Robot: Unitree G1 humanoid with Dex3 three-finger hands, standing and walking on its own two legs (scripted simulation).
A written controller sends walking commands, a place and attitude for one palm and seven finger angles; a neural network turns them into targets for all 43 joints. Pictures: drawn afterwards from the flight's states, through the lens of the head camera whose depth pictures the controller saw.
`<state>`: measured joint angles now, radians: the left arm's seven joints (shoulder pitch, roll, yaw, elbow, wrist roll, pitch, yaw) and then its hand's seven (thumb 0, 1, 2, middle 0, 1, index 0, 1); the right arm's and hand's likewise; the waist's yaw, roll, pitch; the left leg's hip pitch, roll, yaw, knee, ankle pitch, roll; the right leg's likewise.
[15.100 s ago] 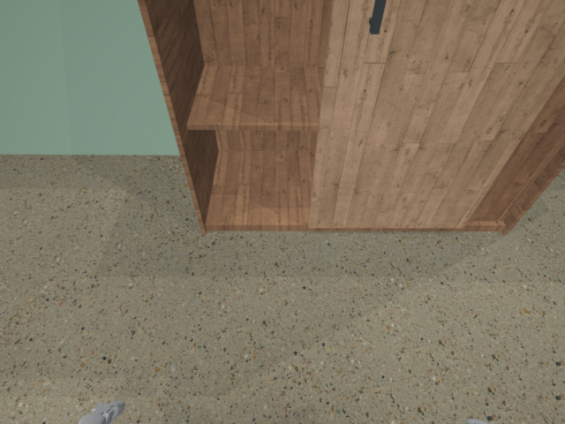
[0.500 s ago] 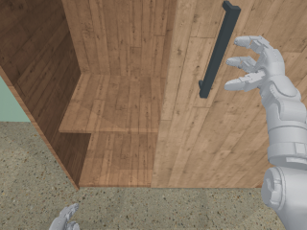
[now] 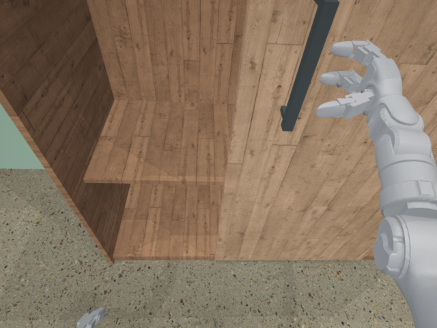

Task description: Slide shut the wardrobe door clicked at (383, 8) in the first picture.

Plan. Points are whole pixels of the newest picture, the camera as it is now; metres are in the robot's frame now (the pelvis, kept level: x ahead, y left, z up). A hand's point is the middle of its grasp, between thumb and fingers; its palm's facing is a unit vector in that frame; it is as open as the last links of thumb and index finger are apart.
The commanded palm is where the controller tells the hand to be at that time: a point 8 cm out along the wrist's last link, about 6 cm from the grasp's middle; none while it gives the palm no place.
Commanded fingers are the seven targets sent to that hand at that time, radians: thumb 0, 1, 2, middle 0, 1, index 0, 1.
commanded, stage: move the hooked fingers beside the handle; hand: right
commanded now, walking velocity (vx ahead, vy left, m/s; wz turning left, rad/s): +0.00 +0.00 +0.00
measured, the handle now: (301, 69) +0.50 -0.08 +0.24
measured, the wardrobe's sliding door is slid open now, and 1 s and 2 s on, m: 0.46 0.46 0.46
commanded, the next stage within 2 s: feel for the door with the fingertips in 1.44 s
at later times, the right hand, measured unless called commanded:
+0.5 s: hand (340, 84) +0.46 -0.14 +0.24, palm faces -0.08 +1.00 -0.03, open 13.7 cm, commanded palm +0.47 -0.19 +0.24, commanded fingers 0.00 0.50 -0.30 0.30 1.20 0.30 1.20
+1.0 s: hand (340, 84) +0.46 -0.14 +0.24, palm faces -0.07 +1.00 -0.03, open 13.7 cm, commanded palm +0.48 -0.18 +0.24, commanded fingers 0.00 0.50 -0.30 0.30 1.20 0.30 1.20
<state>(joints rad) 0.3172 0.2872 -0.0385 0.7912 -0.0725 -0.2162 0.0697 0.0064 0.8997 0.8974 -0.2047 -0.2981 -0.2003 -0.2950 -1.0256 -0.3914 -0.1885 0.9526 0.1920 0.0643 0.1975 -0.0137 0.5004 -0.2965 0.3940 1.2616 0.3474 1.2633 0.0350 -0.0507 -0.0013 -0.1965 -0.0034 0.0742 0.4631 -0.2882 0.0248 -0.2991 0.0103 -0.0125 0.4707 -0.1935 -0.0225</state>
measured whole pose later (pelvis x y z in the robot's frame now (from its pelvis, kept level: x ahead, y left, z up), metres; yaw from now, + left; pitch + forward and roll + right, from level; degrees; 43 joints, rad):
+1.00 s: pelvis +0.00 +0.00 +0.00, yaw +0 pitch +2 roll +0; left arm 0.32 0.29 -0.05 0.80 -0.08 -0.27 0.08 0.01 0.90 0.90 -0.21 -0.30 -0.20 -0.30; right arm -1.05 -0.41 -0.19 1.01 0.20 0.02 0.23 -0.01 0.50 -0.30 0.41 1.25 0.35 1.24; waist 0.04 -0.05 -0.01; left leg -0.23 -0.01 0.07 0.48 -0.29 0.03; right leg -0.33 0.01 -0.01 0.49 -0.19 -0.02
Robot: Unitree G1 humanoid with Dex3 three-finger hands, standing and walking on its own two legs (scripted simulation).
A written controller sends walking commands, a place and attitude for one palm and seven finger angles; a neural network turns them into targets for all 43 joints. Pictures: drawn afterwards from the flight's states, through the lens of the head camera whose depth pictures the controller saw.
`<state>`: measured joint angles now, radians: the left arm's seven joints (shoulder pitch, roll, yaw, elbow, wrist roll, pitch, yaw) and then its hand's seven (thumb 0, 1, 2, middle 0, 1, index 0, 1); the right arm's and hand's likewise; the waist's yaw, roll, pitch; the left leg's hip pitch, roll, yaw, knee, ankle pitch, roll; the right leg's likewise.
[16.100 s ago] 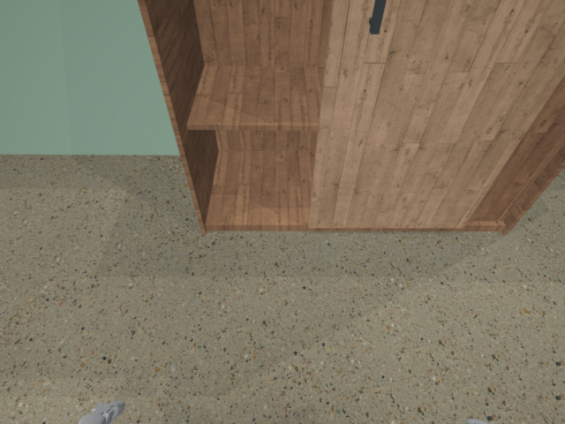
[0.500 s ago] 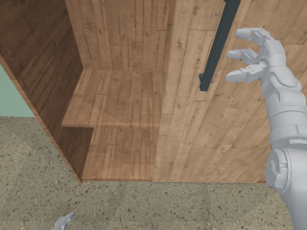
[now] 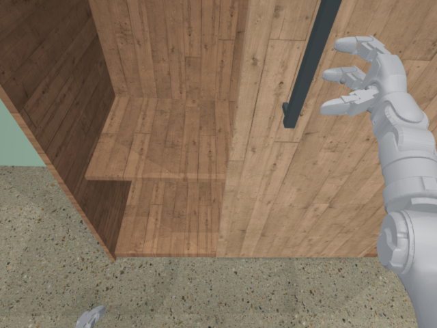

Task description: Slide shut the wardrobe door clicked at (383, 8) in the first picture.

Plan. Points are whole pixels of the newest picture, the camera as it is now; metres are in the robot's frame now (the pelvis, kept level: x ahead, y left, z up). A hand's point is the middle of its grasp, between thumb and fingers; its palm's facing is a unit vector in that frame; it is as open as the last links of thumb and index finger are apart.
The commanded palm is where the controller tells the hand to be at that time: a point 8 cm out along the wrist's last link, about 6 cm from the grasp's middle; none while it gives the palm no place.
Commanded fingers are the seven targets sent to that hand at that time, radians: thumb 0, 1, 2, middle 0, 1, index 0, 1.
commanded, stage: move the hooked fingers beside the handle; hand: right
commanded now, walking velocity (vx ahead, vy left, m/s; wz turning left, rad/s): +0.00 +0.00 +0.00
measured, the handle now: (303, 65) +0.50 -0.08 +0.25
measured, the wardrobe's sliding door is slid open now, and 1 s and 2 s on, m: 0.46 0.46 0.45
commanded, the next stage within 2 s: feel for the door with the fingertips in 0.44 s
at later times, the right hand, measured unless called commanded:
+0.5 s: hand (345, 80) +0.47 -0.15 +0.24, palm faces -0.09 +1.00 -0.02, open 13.6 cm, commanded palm +0.47 -0.20 +0.24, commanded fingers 0.00 0.50 -0.30 0.30 1.20 0.30 1.20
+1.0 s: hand (338, 82) +0.47 -0.14 +0.24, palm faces -0.05 +1.00 -0.05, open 13.9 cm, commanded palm +0.47 -0.17 +0.24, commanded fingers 0.00 0.50 -0.30 0.30 1.20 0.30 1.20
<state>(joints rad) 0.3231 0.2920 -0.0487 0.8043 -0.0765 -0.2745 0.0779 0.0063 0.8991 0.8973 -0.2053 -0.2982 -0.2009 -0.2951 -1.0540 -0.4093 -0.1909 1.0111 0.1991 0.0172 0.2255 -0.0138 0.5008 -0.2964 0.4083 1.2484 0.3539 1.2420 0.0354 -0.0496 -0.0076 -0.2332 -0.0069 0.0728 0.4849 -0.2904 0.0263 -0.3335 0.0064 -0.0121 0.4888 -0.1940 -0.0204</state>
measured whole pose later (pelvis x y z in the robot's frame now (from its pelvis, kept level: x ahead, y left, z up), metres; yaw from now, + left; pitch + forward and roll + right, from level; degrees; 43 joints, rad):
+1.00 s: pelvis +0.01 +0.00 +0.00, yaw -1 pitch +2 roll +0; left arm 0.30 0.28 -0.04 0.80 -0.07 -0.27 0.06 0.01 0.90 0.90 -0.20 -0.30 -0.20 -0.30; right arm -1.00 -0.34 -0.15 0.88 0.20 0.06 0.15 -0.01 0.50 -0.30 0.33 1.28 0.30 1.23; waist 0.01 -0.05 -0.02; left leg -0.21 0.01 0.08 0.49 -0.31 0.02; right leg -0.31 0.02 -0.01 0.49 -0.21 -0.03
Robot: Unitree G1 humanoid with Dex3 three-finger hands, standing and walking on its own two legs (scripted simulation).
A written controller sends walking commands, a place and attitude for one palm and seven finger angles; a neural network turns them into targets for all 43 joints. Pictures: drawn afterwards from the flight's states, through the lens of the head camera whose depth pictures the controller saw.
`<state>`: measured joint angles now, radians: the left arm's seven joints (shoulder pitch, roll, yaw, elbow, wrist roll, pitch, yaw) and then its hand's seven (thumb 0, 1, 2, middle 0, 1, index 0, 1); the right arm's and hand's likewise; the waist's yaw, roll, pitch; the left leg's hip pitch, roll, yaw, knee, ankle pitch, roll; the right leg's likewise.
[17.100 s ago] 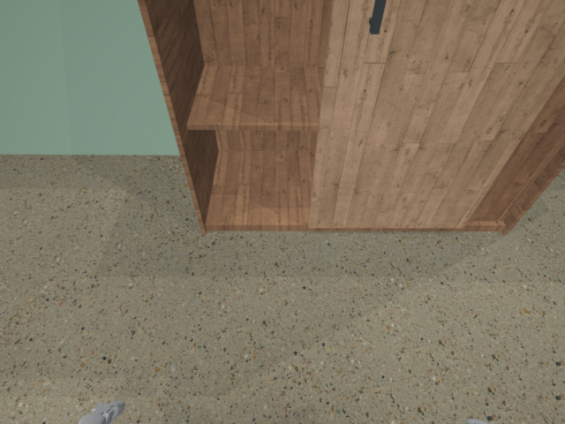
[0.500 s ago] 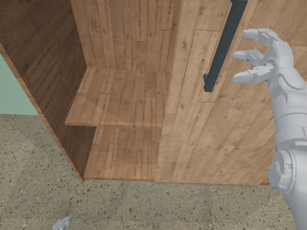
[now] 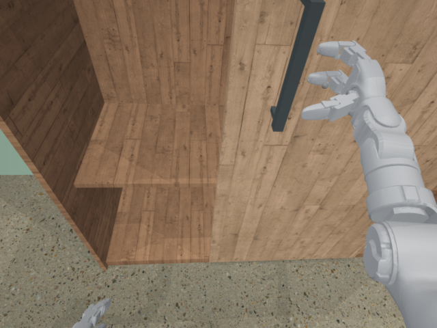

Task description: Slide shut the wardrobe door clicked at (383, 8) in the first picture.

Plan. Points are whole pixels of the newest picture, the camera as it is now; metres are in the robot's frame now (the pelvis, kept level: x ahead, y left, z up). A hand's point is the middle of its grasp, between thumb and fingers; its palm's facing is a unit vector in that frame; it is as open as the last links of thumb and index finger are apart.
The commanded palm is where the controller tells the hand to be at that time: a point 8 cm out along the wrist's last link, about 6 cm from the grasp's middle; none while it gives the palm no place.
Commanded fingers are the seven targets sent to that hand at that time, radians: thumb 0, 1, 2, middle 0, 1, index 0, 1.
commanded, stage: slide the fingers in behind the handle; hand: right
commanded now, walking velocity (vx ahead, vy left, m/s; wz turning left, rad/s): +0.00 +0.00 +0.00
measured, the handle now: (289, 70) +0.49 -0.07 +0.25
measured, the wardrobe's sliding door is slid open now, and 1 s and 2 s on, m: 0.46 0.45 0.45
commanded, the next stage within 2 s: move the hooked fingers beside the handle in 0.38 s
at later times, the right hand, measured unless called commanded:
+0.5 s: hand (307, 82) +0.45 -0.10 +0.25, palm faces -0.11 +0.99 -0.01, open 14.0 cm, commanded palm +0.44 -0.14 +0.24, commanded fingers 0.00 0.50 -0.30 0.30 1.20 0.30 1.20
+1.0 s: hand (309, 80) +0.46 -0.10 +0.25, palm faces -0.11 +0.99 -0.02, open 13.9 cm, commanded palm +0.44 -0.16 +0.24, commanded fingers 0.00 0.50 -0.30 0.30 1.20 0.30 1.20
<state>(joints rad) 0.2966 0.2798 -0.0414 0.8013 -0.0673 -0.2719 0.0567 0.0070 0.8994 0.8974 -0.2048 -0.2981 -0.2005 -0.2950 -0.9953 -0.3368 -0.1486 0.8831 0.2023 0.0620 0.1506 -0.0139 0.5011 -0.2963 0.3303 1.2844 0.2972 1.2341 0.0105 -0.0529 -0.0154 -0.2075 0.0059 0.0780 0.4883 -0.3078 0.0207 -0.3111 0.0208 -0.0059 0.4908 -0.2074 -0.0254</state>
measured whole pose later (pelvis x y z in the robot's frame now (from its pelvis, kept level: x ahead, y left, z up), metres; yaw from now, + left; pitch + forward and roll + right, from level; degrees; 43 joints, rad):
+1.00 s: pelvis +0.01 +0.01 +0.00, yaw +2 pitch +1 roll +0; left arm 0.27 0.28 -0.03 0.72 -0.07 -0.13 0.05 0.01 0.90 0.90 -0.20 -0.30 -0.20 -0.29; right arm -0.90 -0.32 -0.22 0.72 0.19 0.16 0.17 -0.01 0.50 -0.30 0.38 1.25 0.32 1.22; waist 0.04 -0.06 -0.03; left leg -0.16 -0.02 0.06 0.45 -0.30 0.04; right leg -0.26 -0.01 -0.02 0.46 -0.21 -0.01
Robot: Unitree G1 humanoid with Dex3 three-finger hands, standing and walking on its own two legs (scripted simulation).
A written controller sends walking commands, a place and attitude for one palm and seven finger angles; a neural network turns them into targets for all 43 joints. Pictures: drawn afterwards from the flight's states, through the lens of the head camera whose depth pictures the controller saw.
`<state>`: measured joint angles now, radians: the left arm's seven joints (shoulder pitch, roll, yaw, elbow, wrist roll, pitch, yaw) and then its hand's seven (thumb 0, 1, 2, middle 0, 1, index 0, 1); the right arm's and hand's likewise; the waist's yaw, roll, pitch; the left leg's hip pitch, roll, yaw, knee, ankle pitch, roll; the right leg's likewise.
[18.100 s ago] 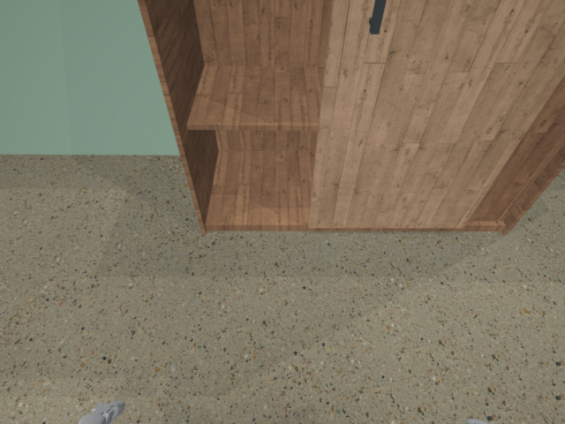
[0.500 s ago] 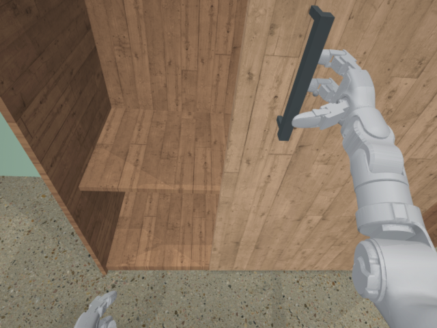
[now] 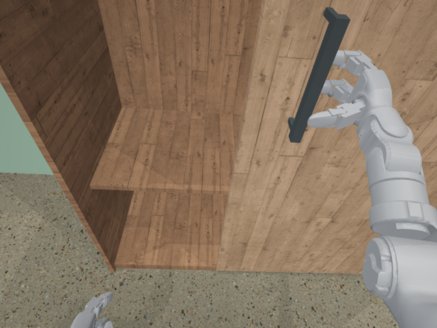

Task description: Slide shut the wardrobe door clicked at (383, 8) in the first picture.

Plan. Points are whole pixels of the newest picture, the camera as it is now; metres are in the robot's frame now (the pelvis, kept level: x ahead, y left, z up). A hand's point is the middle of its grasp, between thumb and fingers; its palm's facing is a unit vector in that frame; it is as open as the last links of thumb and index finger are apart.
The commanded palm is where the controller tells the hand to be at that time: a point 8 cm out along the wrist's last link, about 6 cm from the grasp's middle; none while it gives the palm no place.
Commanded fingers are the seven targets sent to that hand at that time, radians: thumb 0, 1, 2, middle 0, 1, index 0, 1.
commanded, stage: move the hooked fingers beside the handle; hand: right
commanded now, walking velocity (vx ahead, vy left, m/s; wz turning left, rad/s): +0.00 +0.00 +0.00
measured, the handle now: (310, 82) +0.48 -0.10 +0.24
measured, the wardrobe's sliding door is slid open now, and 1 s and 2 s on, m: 0.45 0.45 0.48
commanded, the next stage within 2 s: none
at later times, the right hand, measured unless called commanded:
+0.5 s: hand (332, 94) +0.45 -0.13 +0.25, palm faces -0.10 +1.00 -0.01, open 13.9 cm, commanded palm +0.43 -0.20 +0.24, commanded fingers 0.00 0.50 -0.30 0.30 1.20 0.30 1.20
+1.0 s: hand (337, 92) +0.45 -0.14 +0.25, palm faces -0.11 +0.99 +0.00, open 13.5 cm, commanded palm +0.44 -0.22 +0.24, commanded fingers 0.00 0.50 -0.30 0.30 1.20 0.30 1.20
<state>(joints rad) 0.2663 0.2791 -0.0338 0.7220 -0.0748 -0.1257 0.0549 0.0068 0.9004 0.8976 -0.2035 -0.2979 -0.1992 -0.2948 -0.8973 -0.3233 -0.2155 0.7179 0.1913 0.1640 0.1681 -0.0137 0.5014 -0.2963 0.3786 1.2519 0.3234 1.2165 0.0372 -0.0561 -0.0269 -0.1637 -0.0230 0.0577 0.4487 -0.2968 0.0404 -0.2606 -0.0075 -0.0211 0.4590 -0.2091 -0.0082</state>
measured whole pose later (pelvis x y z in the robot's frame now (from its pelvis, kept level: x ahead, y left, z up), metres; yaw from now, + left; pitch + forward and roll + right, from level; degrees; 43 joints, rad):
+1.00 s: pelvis -0.01 -0.01 +0.00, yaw +1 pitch +1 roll +0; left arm 0.30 0.28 -0.04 0.71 -0.07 -0.11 0.07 0.01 0.90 0.90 -0.20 -0.30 -0.20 -0.29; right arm -0.96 -0.38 -0.26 0.86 0.17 0.13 0.23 -0.01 0.50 -0.30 0.52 1.23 0.39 1.23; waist 0.07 -0.05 -0.04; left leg -0.19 -0.03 0.04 0.44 -0.27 0.03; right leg -0.28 -0.01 -0.04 0.46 -0.20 -0.02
